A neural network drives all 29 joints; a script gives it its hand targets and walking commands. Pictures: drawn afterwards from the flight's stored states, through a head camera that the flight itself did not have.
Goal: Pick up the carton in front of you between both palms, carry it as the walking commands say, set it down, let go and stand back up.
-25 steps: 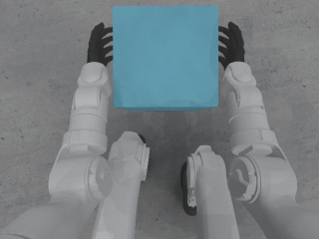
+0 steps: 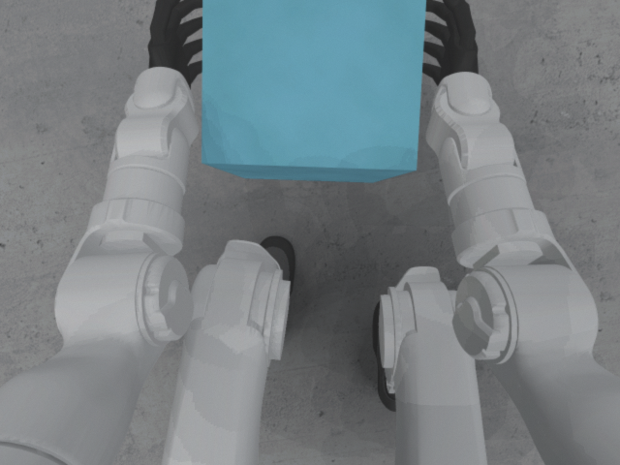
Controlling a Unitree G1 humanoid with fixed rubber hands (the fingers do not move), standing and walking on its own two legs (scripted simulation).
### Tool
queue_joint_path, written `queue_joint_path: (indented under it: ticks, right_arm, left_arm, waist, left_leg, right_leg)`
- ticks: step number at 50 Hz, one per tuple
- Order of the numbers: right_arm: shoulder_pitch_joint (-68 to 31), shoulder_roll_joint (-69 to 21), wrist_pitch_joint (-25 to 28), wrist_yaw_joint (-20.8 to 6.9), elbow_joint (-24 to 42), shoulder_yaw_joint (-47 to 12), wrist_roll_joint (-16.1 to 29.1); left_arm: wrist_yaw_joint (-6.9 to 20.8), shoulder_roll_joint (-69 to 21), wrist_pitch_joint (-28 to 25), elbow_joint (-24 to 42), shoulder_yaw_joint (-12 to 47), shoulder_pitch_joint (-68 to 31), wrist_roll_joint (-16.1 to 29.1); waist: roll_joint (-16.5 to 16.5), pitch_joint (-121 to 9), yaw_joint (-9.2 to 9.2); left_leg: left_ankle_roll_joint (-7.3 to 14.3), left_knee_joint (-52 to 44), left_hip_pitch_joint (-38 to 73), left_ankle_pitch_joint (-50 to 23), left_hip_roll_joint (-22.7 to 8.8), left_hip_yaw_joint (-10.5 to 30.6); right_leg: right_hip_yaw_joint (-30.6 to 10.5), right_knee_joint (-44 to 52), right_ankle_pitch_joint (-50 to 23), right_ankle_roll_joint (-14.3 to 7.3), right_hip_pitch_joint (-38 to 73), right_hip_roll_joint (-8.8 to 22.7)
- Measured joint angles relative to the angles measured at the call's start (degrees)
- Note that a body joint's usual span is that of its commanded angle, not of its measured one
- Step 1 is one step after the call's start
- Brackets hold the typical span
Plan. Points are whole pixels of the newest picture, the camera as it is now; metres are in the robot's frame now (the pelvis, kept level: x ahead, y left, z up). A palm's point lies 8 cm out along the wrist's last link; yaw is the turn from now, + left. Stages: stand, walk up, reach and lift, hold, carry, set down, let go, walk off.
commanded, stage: set down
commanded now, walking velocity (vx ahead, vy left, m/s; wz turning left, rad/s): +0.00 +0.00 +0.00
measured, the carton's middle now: (311, 96) +0.50 +0.10 -0.23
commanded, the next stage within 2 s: none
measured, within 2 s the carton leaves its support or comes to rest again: rests again in 0.90 s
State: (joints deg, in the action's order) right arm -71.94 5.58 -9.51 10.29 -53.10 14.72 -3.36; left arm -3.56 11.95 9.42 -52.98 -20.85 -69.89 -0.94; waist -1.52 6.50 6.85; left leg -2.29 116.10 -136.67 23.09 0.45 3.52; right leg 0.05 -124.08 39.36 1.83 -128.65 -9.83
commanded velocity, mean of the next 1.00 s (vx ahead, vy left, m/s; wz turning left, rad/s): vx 0.00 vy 0.00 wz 0.00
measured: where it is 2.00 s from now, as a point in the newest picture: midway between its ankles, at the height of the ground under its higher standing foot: (330, 341)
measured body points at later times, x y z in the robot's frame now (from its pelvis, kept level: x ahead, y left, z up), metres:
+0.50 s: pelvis +0.00 -0.01 -0.01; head +0.35 +0.02 +0.27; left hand +0.49 +0.25 -0.17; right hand +0.53 -0.05 -0.18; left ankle +0.14 +0.13 -0.35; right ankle +0.08 -0.11 -0.35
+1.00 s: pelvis -0.01 +0.00 -0.01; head +0.35 +0.02 +0.25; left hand +0.47 +0.27 -0.20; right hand +0.53 -0.08 -0.20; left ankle +0.14 +0.13 -0.35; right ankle +0.08 -0.11 -0.35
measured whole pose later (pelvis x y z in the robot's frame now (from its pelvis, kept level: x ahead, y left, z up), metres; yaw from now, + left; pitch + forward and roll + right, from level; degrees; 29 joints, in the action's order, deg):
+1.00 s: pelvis -0.01 +0.00 -0.01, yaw +1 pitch +37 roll +0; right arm -79.3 13.9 -3.0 5.5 -65.4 6.6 0.7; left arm -2.5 19.4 -1.4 -72.7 -19.4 -76.1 4.2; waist 0.2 17.6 4.9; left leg -1.2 118.6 -133.5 22.0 -0.2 1.3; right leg -1.9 -127.8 38.8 3.5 -126.0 -9.9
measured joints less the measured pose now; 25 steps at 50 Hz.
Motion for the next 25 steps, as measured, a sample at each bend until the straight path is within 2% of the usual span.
queue_joint_path:
  ticks: [9,14,25]
  right_arm:
    - [-1.8,0.6,0.1,-0.4,-2.5,-0.1,-1.0]
    - [-2.3,0.8,0.4,-0.8,-3.5,-0.1,-1.4]
    - [-4.6,-0.1,1.5,-3.6,-5.6,1.0,-2.9]
  left_arm:
    - [2.1,1.3,-0.9,-3.9,-0.8,-2.2,-1.1]
    - [2.8,1.7,-1.4,-5.7,-1.7,-3.3,-1.7]
    - [3.9,3.9,-3.2,-8.3,-3.4,-3.9,-2.1]
  waist:
    - [-0.3,1.1,0.69]
    - [-0.4,2.5,0.47]
    - [-0.4,4.2,-0.63]
  left_leg:
    - [-0.6,0.4,-0.4,-0.2,-1.0,0.2]
    - [-0.8,0.6,0.3,-0.1,-1.0,0.2]
    - [-0.6,1.3,0.9,0.1,-1.0,0.0]
  right_leg:
    - [0.1,-0.5,-1.2,-0.4,-1.5,-1.1]
    - [0.1,-1.0,-1.1,-0.7,-1.0,-1.1]
    - [0.0,-1.6,-0.8,-0.5,-0.3,-1.1]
